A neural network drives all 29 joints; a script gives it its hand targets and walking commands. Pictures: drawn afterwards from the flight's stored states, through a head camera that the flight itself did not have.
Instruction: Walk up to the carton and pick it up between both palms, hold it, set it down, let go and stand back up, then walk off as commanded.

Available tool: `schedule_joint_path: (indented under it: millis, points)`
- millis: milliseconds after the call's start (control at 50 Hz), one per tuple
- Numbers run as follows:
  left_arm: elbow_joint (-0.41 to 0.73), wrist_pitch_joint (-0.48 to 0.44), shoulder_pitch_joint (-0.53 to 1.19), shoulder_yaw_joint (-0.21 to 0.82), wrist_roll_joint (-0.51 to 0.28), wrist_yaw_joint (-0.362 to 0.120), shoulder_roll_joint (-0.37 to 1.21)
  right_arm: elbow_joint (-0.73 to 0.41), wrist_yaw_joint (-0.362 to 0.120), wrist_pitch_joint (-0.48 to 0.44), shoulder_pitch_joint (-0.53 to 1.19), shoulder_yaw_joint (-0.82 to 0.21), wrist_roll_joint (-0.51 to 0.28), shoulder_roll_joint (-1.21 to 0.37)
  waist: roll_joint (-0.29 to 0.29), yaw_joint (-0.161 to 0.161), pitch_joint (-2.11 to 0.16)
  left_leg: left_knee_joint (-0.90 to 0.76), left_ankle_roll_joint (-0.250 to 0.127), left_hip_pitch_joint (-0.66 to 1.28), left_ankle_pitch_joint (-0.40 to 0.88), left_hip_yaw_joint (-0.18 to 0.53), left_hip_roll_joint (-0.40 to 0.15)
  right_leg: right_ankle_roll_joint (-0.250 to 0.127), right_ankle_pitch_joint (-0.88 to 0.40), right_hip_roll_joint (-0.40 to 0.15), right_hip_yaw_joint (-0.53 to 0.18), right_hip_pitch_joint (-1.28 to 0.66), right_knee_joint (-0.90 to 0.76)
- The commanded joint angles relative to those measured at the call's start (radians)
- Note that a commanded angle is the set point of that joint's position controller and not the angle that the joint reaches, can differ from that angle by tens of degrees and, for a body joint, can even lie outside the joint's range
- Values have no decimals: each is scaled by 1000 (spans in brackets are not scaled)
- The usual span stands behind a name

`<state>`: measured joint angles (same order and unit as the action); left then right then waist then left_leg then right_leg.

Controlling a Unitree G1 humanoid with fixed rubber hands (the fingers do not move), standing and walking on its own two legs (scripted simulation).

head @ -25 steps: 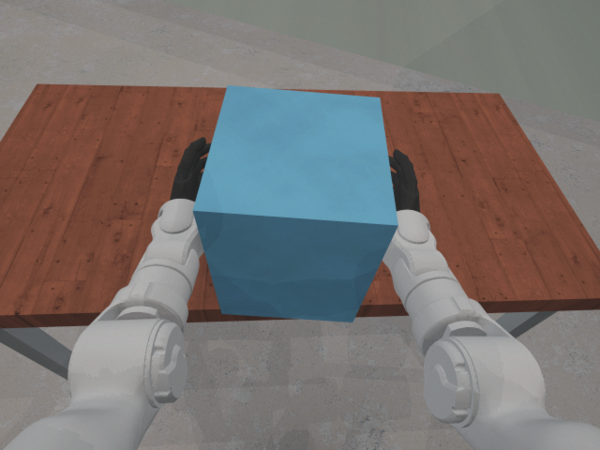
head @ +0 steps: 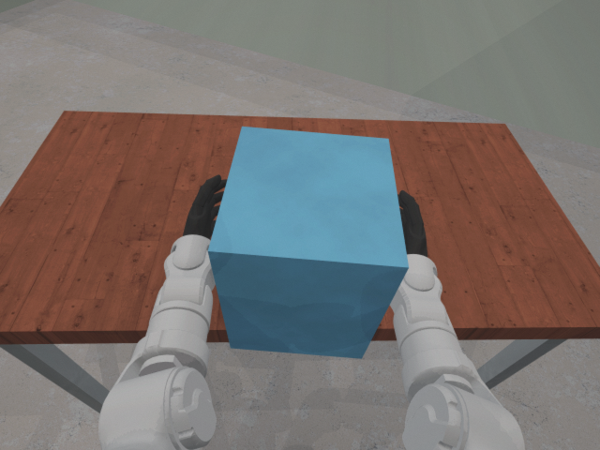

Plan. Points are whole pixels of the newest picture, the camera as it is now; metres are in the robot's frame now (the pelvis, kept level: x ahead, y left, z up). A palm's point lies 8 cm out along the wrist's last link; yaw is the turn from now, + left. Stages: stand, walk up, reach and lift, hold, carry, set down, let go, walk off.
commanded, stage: reach and lift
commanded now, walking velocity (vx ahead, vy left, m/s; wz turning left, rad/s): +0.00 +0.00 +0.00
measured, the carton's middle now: (305, 249) +0.39 +0.01 +0.05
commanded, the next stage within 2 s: none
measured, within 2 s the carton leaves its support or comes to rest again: leaves its support in 0.80 s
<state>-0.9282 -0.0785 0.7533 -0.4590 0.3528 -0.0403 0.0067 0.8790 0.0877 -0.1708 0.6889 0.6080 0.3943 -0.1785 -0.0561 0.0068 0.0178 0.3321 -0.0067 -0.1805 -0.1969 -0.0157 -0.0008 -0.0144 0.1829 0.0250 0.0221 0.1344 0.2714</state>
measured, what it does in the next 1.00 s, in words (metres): stands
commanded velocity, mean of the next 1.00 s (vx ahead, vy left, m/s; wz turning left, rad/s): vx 0.00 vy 0.00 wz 0.00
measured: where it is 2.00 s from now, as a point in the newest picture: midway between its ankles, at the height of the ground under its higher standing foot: outside the picture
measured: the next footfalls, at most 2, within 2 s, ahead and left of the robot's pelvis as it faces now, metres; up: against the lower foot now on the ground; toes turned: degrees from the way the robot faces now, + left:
none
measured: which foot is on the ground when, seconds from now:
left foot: down 0.00-1.00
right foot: down 0.00-1.00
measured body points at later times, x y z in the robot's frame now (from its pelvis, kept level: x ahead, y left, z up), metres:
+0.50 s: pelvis +0.00 +0.00 +0.00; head +0.04 +0.03 +0.45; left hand +0.42 +0.16 +0.07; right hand +0.40 -0.14 +0.07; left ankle -0.02 +0.11 -0.75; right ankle -0.03 -0.11 -0.75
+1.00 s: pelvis -0.01 -0.01 +0.00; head +0.02 +0.03 +0.45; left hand +0.42 +0.15 +0.10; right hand +0.40 -0.14 +0.09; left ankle -0.02 +0.11 -0.75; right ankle -0.03 -0.11 -0.75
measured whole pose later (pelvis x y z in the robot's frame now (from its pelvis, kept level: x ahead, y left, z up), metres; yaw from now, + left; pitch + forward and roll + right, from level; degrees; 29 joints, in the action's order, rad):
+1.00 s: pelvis -0.01 -0.01 +0.00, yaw +0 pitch +5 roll -1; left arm -0.92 -0.17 0.79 -0.46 0.39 -0.02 0.02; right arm 1.03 0.14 -0.41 0.73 0.57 0.37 -0.11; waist -0.06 0.00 -0.03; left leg 0.30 0.00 -0.23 -0.15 -0.01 -0.01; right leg -0.02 0.14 0.03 0.03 0.18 0.23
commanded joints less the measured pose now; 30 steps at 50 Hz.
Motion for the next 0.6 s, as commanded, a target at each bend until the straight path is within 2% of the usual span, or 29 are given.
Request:
schedule_joint_path:
  millis: [0, 20, 40, 60, 80, 100, 120, 140, 160, 180, 240, 260, 280, 320, 360, 380, 400, 440, 460, 500, 540, 560, 580]
  points:
    - [100, -12, 545, 247, 26, -93, 457, -19, -141, -59, 498, -344, 48, -463, 116, -3, -555, -2, 73, 128, 495, -95, -21, 48, -456, -10, 68, -262, 43]
    - [90, -10, 526, 250, 14, -93, 471, -35, -139, -68, 505, -344, 51, -456, 116, -10, -566, 10, 65, 152, 514, -93, -21, 52, -482, -17, 65, -226, 49]
    - [84, -5, 519, 255, 16, -95, 482, -7, -139, -69, 490, -339, 47, -456, 107, -2, -553, 10, 63, 144, 489, -107, -14, 53, -462, -14, 67, -235, 46]
    - [86, 4, 491, 252, 16, -98, 479, -13, -135, -73, 487, -347, 47, -451, 105, 1, -561, 8, 68, 167, 523, -104, -19, 50, -497, -7, 75, -242, 41]
    - [106, 4, 523, 245, 10, -99, 470, -49, -139, -71, 501, -347, 43, -462, 100, -14, -578, 1, 53, 113, 480, -110, -11, 55, -509, -17, 60, -273, 50]
    - [90, 5, 514, 245, 12, -102, 481, -38, -133, -75, 499, -345, 55, -476, 108, 0, -554, 0, 54, 120, 472, -115, -9, 54, -511, -21, 65, -282, 45]
    - [104, 6, 519, 243, 17, -103, 469, -22, -135, -66, 494, -339, 61, -471, 112, -1, -542, -8, 54, 118, 449, -115, -13, 51, -463, -16, 65, -277, 38]
    - [122, 7, 506, 266, 8, -99, 483, -32, -133, -75, 494, -346, 52, -475, 124, 13, -569, -4, 63, 131, 486, -111, -15, 45, -477, -9, 71, -272, 46]
    - [106, 10, 512, 240, 23, -103, 481, -56, -139, -78, 513, -354, 51, -474, 101, -31, -557, -7, 51, 118, 462, -122, -11, 46, -453, -13, 62, -282, 42]
    - [102, 14, 524, 232, 26, -103, 459, -43, -134, -69, 512, -344, 50, -452, 103, -18, -563, -30, 41, 82, 382, -121, -7, 50, -442, -25, 60, -292, 35]
    - [110, 13, 493, 237, 19, -108, 459, -52, -138, -68, 484, -373, 46, -480, 89, -15, -538, -32, 38, 70, 418, -120, -7, 60, -516, -23, 61, -333, 58]
    - [112, 12, 510, 233, 30, -109, 445, -30, -135, -70, 471, -362, 53, -485, 108, -17, -541, -31, 48, 66, 422, -126, -10, 55, -476, -18, 61, -334, 54]
    - [136, 10, 503, 257, 25, -103, 488, -44, -134, -84, 479, -348, 62, -479, 112, 1, -567, -20, 54, 90, 465, -115, -14, 49, -499, -10, 73, -295, 61]
    - [117, 11, 489, 243, 22, -106, 471, -31, -134, -83, 480, -369, 36, -484, 101, -16, -537, -13, 47, 87, 477, -109, -11, 56, -527, -16, 68, -311, 61]
    - [86, 28, 503, 236, 19, -114, 458, -30, -131, -78, 505, -357, 35, -462, 80, -2, -506, -26, 41, 60, 410, -119, -6, 65, -536, -25, 62, -310, 63]
    - [99, 23, 484, 242, 10, -117, 474, -38, -125, -79, 479, -373, 45, -469, 62, -2, -511, -33, 38, 77, 433, -112, -15, 64, -535, -21, 69, -321, 58]
    - [125, 10, 508, 256, 7, -115, 468, -47, -130, -90, 493, -385, 43, -471, 90, -8, -557, -20, 43, 66, 439, -122, -5, 60, -552, -22, 56, -336, 62]
    - [146, -1, 510, 254, 15, -104, 471, -22, -130, -87, 486, -380, 30, -474, 79, -20, -553, -30, 41, 90, 439, -112, -14, 57, -547, -19, 65, -312, 68]
    - [103, 2, 511, 238, 20, -110, 449, -14, -127, -82, 475, -374, 42, -479, 74, -19, -545, -31, 32, 57, 401, -120, -8, 61, -533, -28, 57, -315, 58]
    - [98, 12, 501, 215, 36, -105, 456, -19, -137, -77, 472, -360, 41, -453, 104, -24, -507, -46, 40, 64, 383, -117, -10, 47, -433, -16, 70, -308, 49]
    - [132, -1, 511, 262, 15, -104, 484, -61, -131, -112, 510, -400, 31, -476, 83, -35, -593, -22, 43, 78, 435, -118, -9, 51, -523, -19, 59, -322, 57]
    - [129, -3, 524, 261, 18, -97, 482, -39, -130, -114, 518, -383, 30, -464, 104, -15, -565, -18, 49, 104, 439, -117, -13, 48, -511, -16, 68, -292, 54]
    - [164, -16, 548, 292, 5, -89, 497, -25, -133, -130, 509, -387, 24, -457, 110, -12, -614, -4, 60, 141, 523, -102, -27, 42, -483, 2, 85, -255, 56]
